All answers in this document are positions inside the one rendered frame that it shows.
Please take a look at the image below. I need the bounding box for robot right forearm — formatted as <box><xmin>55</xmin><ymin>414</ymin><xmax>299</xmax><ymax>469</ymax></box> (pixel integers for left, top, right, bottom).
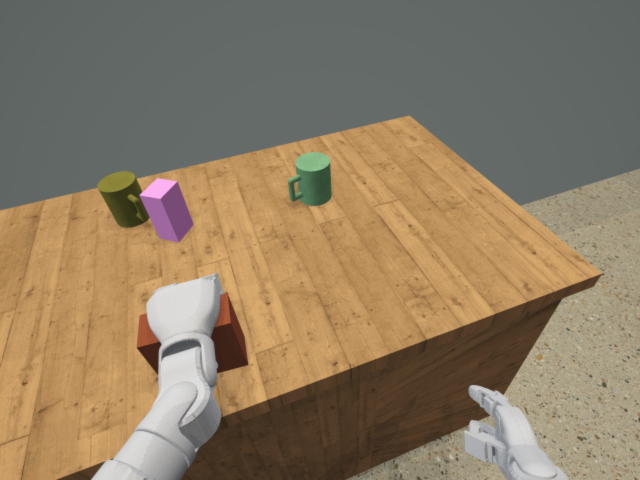
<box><xmin>505</xmin><ymin>444</ymin><xmax>569</xmax><ymax>480</ymax></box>

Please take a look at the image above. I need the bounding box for left robot hand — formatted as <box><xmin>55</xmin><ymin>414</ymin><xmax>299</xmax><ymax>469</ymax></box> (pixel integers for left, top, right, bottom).
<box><xmin>146</xmin><ymin>273</ymin><xmax>224</xmax><ymax>368</ymax></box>

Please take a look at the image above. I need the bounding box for sponge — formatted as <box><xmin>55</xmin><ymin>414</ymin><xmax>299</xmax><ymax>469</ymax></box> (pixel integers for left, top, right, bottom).
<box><xmin>137</xmin><ymin>293</ymin><xmax>248</xmax><ymax>375</ymax></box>

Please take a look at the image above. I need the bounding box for robot left forearm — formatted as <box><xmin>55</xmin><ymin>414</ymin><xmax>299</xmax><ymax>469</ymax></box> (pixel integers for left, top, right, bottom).
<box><xmin>91</xmin><ymin>333</ymin><xmax>221</xmax><ymax>480</ymax></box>

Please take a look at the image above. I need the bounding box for table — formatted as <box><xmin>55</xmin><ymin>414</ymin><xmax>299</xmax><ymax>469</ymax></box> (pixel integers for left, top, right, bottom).
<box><xmin>0</xmin><ymin>115</ymin><xmax>603</xmax><ymax>480</ymax></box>

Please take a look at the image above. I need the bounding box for right robot hand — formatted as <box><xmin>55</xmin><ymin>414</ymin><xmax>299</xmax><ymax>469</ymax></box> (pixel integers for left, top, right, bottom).
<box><xmin>464</xmin><ymin>385</ymin><xmax>540</xmax><ymax>477</ymax></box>

